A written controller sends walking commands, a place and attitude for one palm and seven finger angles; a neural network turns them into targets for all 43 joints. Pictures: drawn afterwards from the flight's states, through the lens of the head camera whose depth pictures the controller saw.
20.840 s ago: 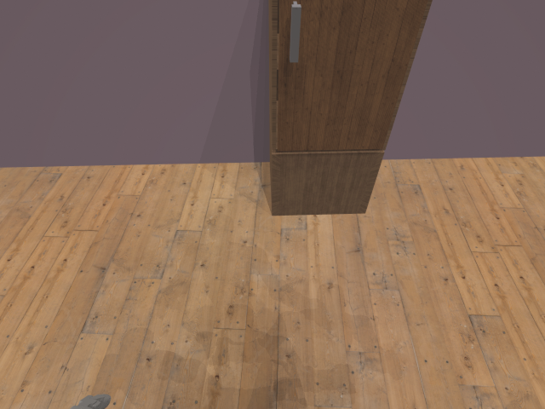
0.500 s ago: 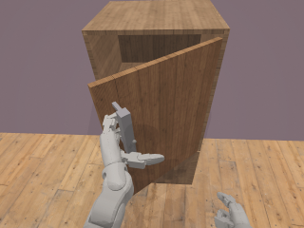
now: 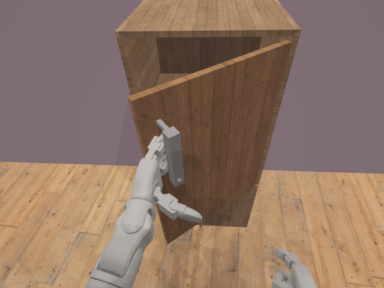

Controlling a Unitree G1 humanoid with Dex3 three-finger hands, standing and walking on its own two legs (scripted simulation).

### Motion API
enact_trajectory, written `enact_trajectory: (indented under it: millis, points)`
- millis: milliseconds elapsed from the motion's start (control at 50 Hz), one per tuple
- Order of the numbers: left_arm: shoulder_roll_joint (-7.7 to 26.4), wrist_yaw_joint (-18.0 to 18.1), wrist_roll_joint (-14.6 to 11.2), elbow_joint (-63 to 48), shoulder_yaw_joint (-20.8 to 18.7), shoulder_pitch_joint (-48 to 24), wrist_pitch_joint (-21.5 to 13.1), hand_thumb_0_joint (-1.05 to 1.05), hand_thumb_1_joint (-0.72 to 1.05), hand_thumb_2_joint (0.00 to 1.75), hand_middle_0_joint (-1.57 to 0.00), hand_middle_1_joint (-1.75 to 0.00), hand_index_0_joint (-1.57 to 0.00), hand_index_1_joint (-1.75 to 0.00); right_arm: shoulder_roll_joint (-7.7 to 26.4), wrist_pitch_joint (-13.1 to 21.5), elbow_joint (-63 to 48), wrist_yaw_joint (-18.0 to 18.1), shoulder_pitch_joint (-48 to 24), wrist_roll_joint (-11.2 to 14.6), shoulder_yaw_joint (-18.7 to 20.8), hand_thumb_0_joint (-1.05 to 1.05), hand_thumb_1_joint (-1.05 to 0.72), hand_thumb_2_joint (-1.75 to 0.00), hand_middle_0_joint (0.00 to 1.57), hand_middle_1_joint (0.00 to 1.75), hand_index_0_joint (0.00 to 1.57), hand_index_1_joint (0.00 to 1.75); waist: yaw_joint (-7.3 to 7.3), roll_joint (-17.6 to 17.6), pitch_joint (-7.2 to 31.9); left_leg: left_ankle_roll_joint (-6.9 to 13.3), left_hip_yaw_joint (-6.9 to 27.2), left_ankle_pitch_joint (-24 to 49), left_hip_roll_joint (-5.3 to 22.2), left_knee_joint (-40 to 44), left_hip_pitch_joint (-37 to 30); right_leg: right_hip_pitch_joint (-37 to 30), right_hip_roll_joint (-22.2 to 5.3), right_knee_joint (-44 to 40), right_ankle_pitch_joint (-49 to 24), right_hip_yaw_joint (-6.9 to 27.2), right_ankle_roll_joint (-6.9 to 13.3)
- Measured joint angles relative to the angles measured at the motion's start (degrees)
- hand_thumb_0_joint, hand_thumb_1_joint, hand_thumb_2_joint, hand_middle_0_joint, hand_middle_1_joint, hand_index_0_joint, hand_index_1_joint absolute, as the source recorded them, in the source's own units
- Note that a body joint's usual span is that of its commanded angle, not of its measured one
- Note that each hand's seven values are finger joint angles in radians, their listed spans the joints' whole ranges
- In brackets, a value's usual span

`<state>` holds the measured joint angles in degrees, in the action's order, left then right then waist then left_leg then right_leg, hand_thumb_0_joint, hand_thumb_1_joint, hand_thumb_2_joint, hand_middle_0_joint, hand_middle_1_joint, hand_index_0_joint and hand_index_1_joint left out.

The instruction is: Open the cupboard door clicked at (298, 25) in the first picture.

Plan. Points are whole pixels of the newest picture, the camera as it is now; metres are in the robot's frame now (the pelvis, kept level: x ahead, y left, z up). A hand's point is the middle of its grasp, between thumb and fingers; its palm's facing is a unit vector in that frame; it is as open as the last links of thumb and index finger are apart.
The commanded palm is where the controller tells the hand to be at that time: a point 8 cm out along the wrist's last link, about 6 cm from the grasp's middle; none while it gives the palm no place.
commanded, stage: slide the hand sideways off the handle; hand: left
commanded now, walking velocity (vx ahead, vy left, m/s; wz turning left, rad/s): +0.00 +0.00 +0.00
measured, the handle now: (169, 153) +0.36 +0.08 +0.12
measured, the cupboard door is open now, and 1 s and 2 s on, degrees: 39 40 40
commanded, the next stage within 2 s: draw the hand back to the body in 0.94 s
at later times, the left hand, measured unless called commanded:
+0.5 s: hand (166, 195) +0.25 +0.07 +0.12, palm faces -0.04 -1.00 +0.01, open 16.1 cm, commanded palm +0.21 +0.14 +0.12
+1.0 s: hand (136, 218) +0.21 +0.12 +0.12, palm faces +0.01 -1.00 -0.03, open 16.3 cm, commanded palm +0.18 +0.17 +0.12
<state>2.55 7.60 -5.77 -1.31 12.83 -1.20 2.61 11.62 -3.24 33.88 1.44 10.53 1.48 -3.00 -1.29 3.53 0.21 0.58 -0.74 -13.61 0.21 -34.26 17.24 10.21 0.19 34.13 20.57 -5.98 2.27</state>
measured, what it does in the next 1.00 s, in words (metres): stands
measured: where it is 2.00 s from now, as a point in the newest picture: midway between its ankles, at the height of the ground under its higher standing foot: outside the picture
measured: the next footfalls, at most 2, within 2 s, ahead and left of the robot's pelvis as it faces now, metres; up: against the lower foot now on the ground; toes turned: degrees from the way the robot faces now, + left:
none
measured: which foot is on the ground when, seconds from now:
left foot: down 0.00-1.00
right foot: down 0.00-1.00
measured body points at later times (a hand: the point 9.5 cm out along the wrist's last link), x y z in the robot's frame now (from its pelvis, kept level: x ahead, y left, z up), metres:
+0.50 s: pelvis +0.02 -0.01 +0.01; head -0.01 -0.02 +0.45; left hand +0.25 +0.13 +0.12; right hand +0.20 -0.22 -0.07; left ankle +0.06 +0.11 -0.73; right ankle -0.02 -0.09 -0.73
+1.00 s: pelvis +0.02 -0.03 +0.00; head +0.00 -0.05 +0.44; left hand +0.20 +0.17 +0.12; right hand +0.21 -0.25 -0.08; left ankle +0.06 +0.11 -0.73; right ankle -0.02 -0.09 -0.73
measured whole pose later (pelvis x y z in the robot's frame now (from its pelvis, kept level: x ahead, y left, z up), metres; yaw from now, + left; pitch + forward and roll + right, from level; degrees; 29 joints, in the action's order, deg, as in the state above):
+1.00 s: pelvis +0.02 -0.03 +0.00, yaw -1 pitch -1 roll +0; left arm 9.6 -7.2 -13.2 -23.5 -2.3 31.6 -4.1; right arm 13.5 5.5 30.0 2.6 14.3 1.8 -2.1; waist -1.9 3.4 3.5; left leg -1.3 -0.5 -17.0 2.2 -37.1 19.4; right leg 12.2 2.2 36.2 23.5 -5.8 4.0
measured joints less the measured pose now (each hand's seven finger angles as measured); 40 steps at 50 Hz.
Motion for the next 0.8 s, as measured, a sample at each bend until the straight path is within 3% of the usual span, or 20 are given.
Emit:
enact_trajectory:
  millis: [140, 240, 500, 800]
  points:
    - [-1.58, 2.07, 1.25, -1.25, 0.28, 1.99, 0.31, -0.01, -0.51, 0.30, -0.18, -0.38, -0.17, -0.36, -0.40, 1.04, -0.47, -0.91, 0.42, -0.23, -0.29, 0.02, -0.91, -0.90, 0.20, 0.30, 0.20, 0.30, 0.51, -0.57, 0.49, 0.18, -1.09, 0.41, 0.26, 0.87, -0.58, 0.07, 0.15, -0.39, -0.58, 1.12, -0.16]
    - [-1.02, 1.44, 1.24, -3.37, -0.06, 4.39, 0.47, -0.01, -0.51, 0.30, -0.17, -0.36, -0.17, -0.34, -0.78, 0.56, -1.10, -1.03, 0.09, -0.48, -0.68, 0.02, -0.90, -0.90, 0.20, 0.30, 0.20, 0.30, 0.72, -1.01, 0.56, 0.04, -1.74, 0.41, 0.80, 1.70, -1.67, -0.82, 0.67, -1.51, -1.04, 1.84, -0.03]
    - [2.29, -2.57, -0.30, -15.51, -3.93, 18.23, 0.11, -0.01, -0.50, 0.30, -0.20, -0.33, -0.19, -0.32, -0.18, -0.15, -4.07, -1.07, -0.55, -0.67, -0.36, 0.02, -0.90, -0.90, 0.20, 0.30, 0.20, 0.30, 0.43, -1.09, 0.85, -0.66, -2.21, -0.48, 1.65, 2.76, -3.06, -2.26, 1.58, -3.35, -0.82, 2.48, 0.54]
    - [5.60, -10.06, -3.99, -21.82, -10.90, 29.32, -4.42, -0.01, -0.51, 0.30, -0.16, -0.30, -0.16, -0.31, 1.21, 5.16, -4.98, 0.27, 1.86, -0.19, 0.45, 0.02, -0.90, -0.90, 0.20, 0.30, 0.20, 0.30, -0.64, -0.30, 2.13, -1.62, -0.34, -2.74, 1.80, -0.97, -0.04, 0.00, 1.81, 0.15, 2.10, 0.70, 1.42]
